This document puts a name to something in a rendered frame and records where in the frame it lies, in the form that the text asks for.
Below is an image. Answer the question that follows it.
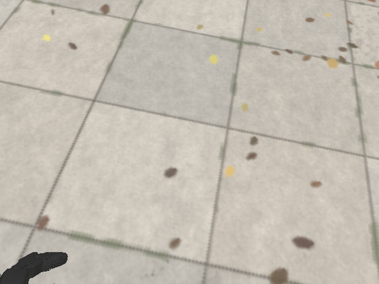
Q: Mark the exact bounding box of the left robot hand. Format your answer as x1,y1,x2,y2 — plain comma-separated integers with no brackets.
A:
0,252,68,284

